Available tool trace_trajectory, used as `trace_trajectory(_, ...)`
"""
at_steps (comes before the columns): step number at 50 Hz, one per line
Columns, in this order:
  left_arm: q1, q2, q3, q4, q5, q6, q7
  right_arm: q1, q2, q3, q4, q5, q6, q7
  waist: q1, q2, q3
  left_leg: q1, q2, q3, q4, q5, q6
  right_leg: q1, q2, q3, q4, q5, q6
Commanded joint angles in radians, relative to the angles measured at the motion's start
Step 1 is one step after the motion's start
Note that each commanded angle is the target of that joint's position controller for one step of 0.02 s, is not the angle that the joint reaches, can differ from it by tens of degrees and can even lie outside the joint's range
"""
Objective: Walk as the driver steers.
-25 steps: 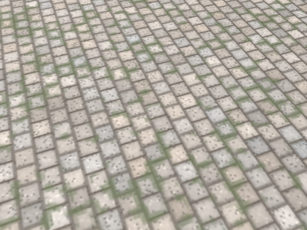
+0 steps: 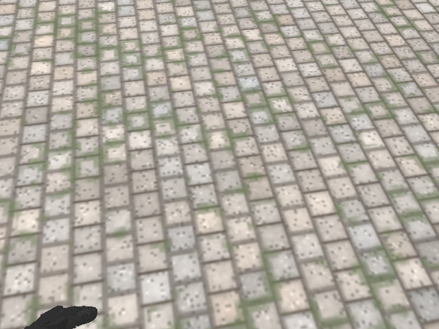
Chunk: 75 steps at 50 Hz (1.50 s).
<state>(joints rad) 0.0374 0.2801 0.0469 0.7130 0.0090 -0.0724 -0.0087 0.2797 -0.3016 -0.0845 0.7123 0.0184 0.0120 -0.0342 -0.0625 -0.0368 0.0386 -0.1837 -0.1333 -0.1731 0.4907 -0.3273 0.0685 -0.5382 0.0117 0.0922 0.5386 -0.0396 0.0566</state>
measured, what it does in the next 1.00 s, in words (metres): steps on the spot, turning left: right foot, then left foot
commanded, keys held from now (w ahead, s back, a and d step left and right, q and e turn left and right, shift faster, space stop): q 0.32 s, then no key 0.44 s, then w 0.24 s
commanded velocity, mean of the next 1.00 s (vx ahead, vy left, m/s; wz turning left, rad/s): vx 0.08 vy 0.00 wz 0.32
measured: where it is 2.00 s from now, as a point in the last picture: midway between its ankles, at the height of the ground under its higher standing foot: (161, 294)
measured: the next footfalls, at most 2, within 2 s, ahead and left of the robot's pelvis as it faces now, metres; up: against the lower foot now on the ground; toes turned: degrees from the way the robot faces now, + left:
right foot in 0.04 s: +0.19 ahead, -0.12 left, +0.00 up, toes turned +6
left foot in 0.46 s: +0.08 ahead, +0.13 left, +0.00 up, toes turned +18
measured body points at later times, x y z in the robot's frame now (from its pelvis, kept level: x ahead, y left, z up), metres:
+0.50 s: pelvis +0.05 +0.01 +0.00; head +0.07 +0.04 +0.44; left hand +0.12 +0.32 -0.12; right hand +0.26 -0.22 -0.09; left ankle +0.03 +0.11 -0.74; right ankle +0.14 -0.12 -0.72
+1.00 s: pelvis +0.08 +0.03 +0.00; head +0.08 +0.03 +0.45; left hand +0.05 +0.31 -0.13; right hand +0.28 -0.18 -0.11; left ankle +0.04 +0.12 -0.73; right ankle +0.08 -0.12 -0.73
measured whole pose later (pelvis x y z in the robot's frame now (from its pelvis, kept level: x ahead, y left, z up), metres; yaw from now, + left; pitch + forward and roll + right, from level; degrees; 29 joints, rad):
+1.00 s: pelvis +0.08 +0.03 +0.00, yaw +17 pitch +0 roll +0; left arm 0.29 0.27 0.05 0.90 -0.02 -0.02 0.01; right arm 0.22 -0.25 -0.05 0.78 0.02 -0.04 0.00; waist 0.01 0.00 -0.02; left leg -0.24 -0.04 0.03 0.58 -0.40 0.09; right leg -0.18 -0.05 0.01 0.53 -0.36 0.02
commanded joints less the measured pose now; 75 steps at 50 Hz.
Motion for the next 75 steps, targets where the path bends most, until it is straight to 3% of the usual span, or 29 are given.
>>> trace_trajectory(1, 0.069, 0.137, 0.049, -0.05, 0.008, -0.028, 0.003, -0.07, -0.118, -0.027, -0.084, 0.002, -0.006, -0.009, 0.094, 0.159, -0.131, 0.022, 0.19, -0.215, 0.093, 0.459, 0.055, 0.216, -0.007, -0.013, -0.146, 0.113, -0.049)
trace_trajectory(2, 0.12, 0.189, 0.058, -0.053, 0.027, -0.032, 0.012, -0.061, -0.068, -0.011, -0.108, -0.013, -0.012, -0.007, 0.099, 0.064, -0.222, -0.057, 0.119, -0.155, 0.275, 0.294, 0.01, 0.412, -0.157, 0.099, -0.126, 0.386, -0.11)
trace_trajectory(3, 0.132, 0.217, 0.058, -0.061, 0.05, -0.019, 0.019, 0.122, -0.016, 0.002, -0.095, -0.019, -0.014, -0.004, 0.018, -0.189, -0.315, -0.291, -0.025, -0.054, 0.527, -0.378, -0.058, 0.681, -0.406, 0.366, -0.079, 0.766, -0.29)
trace_trajectory(4, 0.16, 0.189, 0.06, -0.048, 0.018, 0.001, 0.016, 0.194, -0.113, -0.012, -0.08, -0.006, -0.01, 0.002, 0.016, -0.239, -0.383, -0.39, 0.032, -0.019, 0.697, -0.418, -0.094, 0.7, -0.506, 0.558, -0.121, 0.528, -0.377)
trace_trajectory(6, 0.091, 0.1, 0.034, -0.077, 0.009, 0.025, 0.023, 0.045, -0.192, -0.042, -0.074, 0.006, 0.027, -0.008, 0.059, -0.062, -0.223, -0.445, 0.099, 0.026, 0.798, -0.256, -0.143, 0.543, -0.364, 0.325, -0.157, 0.209, -0.296)
trace_trajectory(9, 0.017, 0.115, 0.032, -0.078, 0.019, 0.051, 0.035, 0.011, -0.127, -0.032, -0.095, 0.007, 0.062, -0.01, 0.039, -0.098, -0.1, -0.358, 0.136, 0.096, 0.721, -0.139, -0.157, 0.306, -0.249, 0.115, -0.252, 0.021, -0.261)
trace_trajectory(18, 0.028, 0.17, 0.057, -0.043, -0.001, 0.074, 0.036, -0.053, -0.086, -0.011, -0.139, -0.008, 0.05, 0.019, 0.076, -0.119, -0.155, -0.18, 0.179, 0.18, 0.328, -0.055, -0.113, 0.345, -0.31, -0.025, -0.267, 0.03, -0.299)
trace_trajectory(22, 0.05, 0.154, 0.049, 0.002, -0.036, 0.085, 0.024, 0.04, -0.094, -0.018, -0.091, -0.02, 0.045, 0.034, 0.024, -0.082, -0.138, 0.038, 0.129, 0.213, -0.019, 0.118, -0.027, 0.259, -0.272, -0.077, -0.153, -0.083, -0.201)
trace_trajectory(23, 0.095, 0.098, 0.033, 0.019, -0.025, 0.083, 0.015, 0.048, -0.142, -0.028, -0.095, -0.025, 0.045, 0.027, 0.042, 0.065, -0.123, 0.121, 0.242, 0.04, -0.135, 0.219, 0.025, 0.151, -0.201, -0.161, -0.002, -0.225, -0.105)
trace_trajectory(24, 0.096, 0.048, 0.015, -0.018, 0.016, 0.075, 0.006, -0.017, -0.235, -0.04, -0.133, -0.03, 0.049, 0.013, 0.087, 0.343, -0.092, 0.12, 0.477, -0.255, -0.185, 0.37, 0.171, -0.043, -0.049, -0.247, 0.185, -0.517, -0.003)
trace_trajectory(25, -0.005, 0.126, 0.041, -0.029, 0.009, 0.075, 0.02, -0.01, -0.205, -0.032, -0.139, -0.064, 0.028, 0.017, 0.001, 0.255, -0.092, -0.006, 0.51, -0.268, -0.207, 0.337, 0.249, -0.026, -0.055, -0.113, 0.388, -0.579, 0.001)
trace_trajectory(26, 0.006, 0.14, 0.051, -0.02, -0.011, 0.08, 0.024, -0.053, -0.176, -0.02, -0.129, -0.068, 0.008, 0.019, 0.034, 0.216, -0.08, -0.031, 0.457, -0.189, -0.208, 0.315, 0.222, -0.02, -0.061, -0.08, 0.467, -0.526, -0.008)
trace_trajectory(30, 0.105, 0.113, 0.054, 0.052, -0.003, 0.095, 0.035, -0.153, -0.071, 0.019, -0.107, -0.037, -0.024, 0.015, 0.09, 0.18, -0.097, -0.01, 0.34, -0.02, -0.163, 0.487, 0.135, 0.045, -0.066, -0.063, 0.506, -0.346, 0.021)
trace_trajectory(38, 0.103, 0.078, 0.021, 0.074, -0.016, 0.089, 0.024, -0.143, -0.071, 0.021, -0.035, -0.023, -0.007, 0.02, 0.069, 0.165, -0.095, 0.037, 0.331, -0.056, -0.102, 0.454, 0.14, 0.273, -0.057, -0.097, -0.041, -0.246, 0.01)
trace_trajectory(40, 0.166, 0.104, 0.019, 0.105, 0.006, 0.083, 0.022, -0.1, -0.055, 0.028, -0.002, -0.021, -0.014, 0.022, 0.079, 0.108, -0.12, -0.051, 0.266, -0.035, -0.119, 0.123, 0.062, 0.453, -0.086, -0.061, -0.154, -0.044, -0.03)
trace_trajectory(41, 0.171, 0.169, 0.033, 0.112, -0.001, 0.084, 0.026, -0.078, -0.065, 0.022, -0.003, -0.032, -0.02, 0.028, 0.038, 0.025, -0.1, -0.11, 0.197, 0.017, -0.106, -0.085, 0.037, 0.451, -0.11, -0.058, -0.081, -0.129, -0.067)
trace_trajectory(43, 0.18, 0.146, 0.037, 0.124, -0.017, 0.073, 0.021, -0.164, -0.075, 0.017, -0.02, -0.026, -0.025, 0.02, 0.083, -0.053, -0.006, -0.141, 0.113, 0.122, -0.004, -0.258, 0.0, 0.271, -0.115, 0.01, -0.169, -0.594, -0.147)
trace_trajectory(46, 0.212, 0.159, 0.038, 0.138, -0.02, 0.036, 0.026, -0.16, -0.025, 0.016, -0.027, -0.005, -0.051, 0.022, 0.076, -0.197, 0.073, -0.233, 0.082, 0.209, 0.183, -0.134, -0.009, 0.277, -0.28, 0.27, -0.338, -0.734, -0.236)
trace_trajectory(48, 0.201, 0.166, 0.041, 0.134, -0.033, 0.029, 0.029, -0.157, -0.016, 0.012, -0.022, 0.001, -0.076, 0.033, 0.065, -0.181, 0.085, -0.214, 0.115, 0.19, 0.15, -0.097, 0.018, 0.275, -0.318, 0.303, -0.346, -0.649, -0.255)
trace_trajectory(51, 0.105, 0.121, 0.028, 0.1, -0.037, 0.026, 0.023, 0.013, -0.046, -0.01, 0.058, 0.003, -0.085, 0.042, -0.02, -0.09, 0.018, 0.145, 0.139, 0.144, -0.056, 0.024, 0.049, 0.115, -0.185, 0.089, -0.184, -0.417, -0.161)
trace_trajectory(52, 0.072, 0.059, 0.01, 0.072, -0.032, 0.013, 0.022, 0.112, -0.113, -0.032, 0.086, -0.003, -0.087, 0.039, -0.044, 0.106, -0.012, 0.275, 0.269, -0.103, -0.167, -0.122, 0.109, -0.031, -0.06, -0.073, 0.084, -0.32, -0.092)
trace_trajectory(53, 0.044, 0.077, 0.01, 0.034, -0.034, -0.006, 0.027, 0.186, -0.183, -0.051, 0.091, -0.004, -0.093, 0.05, -0.077, 0.284, -0.021, 0.362, 0.454, -0.435, -0.294, -0.136, 0.222, -0.193, -0.001, -0.104, 0.341, -0.409, -0.065)
trace_trajectory(56, 0.091, 0.105, 0.025, 0.057, -0.052, -0.031, 0.01, 0.13, -0.086, -0.015, 0.079, -0.015, -0.118, 0.047, -0.002, 0.117, 0.014, 0.388, 0.451, -0.324, -0.293, 0.011, 0.208, -0.376, -0.104, -0.008, 0.601, -0.361, -0.12)
trace_trajectory(59, 0.055, 0.072, 0.02, 0.056, -0.034, -0.028, -0.018, 0.109, -0.049, 0.005, 0.082, -0.016, -0.102, 0.044, 0.016, 0.119, 0.024, 0.307, 0.37, -0.113, -0.333, 0.273, 0.144, -0.305, -0.14, -0.051, 0.478, -0.211, -0.106)
trace_trajectory(63, -0.07, 0.013, -0.007, 0.011, -0.023, -0.02, -0.035, 0.139, -0.095, -0.001, 0.1, -0.01, -0.09, 0.026, -0.01, 0.112, 0.047, 0.173, 0.312, 0.04, -0.37, 0.345, 0.132, -0.166, -0.093, -0.118, 0.193, -0.027, -0.049)
trace_trajectory(69, -0.162, 0.066, -0.002, -0.037, -0.036, -0.021, -0.048, 0.181, -0.126, -0.008, 0.148, 0.004, -0.091, 0.02, 0.004, 0.135, 0.085, 0.2, 0.378, 0.075, -0.362, 0.387, 0.1, -0.044, -0.055, -0.105, -0.005, 0.061, -0.095)
trace_trajectory(73, 0.168, 0.164, 0.054, 0.054, -0.031, -0.015, -0.031, 0.151, -0.136, -0.009, 0.149, -0.01, -0.067, 0.014, 0.188, 0.147, -0.146, 0.175, 0.32, 0.157, 0.069, 0.874, 0.028, 0.425, 0.018, -0.16, -0.008, -0.013, -0.18)
trace_trajectory(74, 0.344, 0.234, 0.072, 0.088, -0.021, -0.008, -0.017, 0.172, -0.094, 0.009, 0.124, -0.031, -0.065, 0.011, 0.235, 0.015, -0.287, -0.064, 0.261, 0.185, 0.4, 0.54, -0.004, 0.737, -0.184, 0.078, 0.021, -0.061, -0.241)
trace_trajectory(75, 0.375, 0.273, 0.073, 0.107, -0.014, -0.009, -0.03, 0.315, 0.052, 0.046, 0.127, -0.013, -0.085, 0.022, 0.14, -0.265, -0.436, -0.391, 0.069, 0.113, 0.728, -0.219, -0.058, 0.976, -0.397, 0.605, -0.162, -0.404, -0.393)
Keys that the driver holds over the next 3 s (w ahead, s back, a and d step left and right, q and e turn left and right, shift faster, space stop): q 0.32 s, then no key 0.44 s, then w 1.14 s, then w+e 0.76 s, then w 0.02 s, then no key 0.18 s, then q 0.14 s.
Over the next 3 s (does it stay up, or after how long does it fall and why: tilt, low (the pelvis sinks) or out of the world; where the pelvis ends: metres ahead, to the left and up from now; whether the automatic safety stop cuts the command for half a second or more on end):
stays up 1.09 0.18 0.00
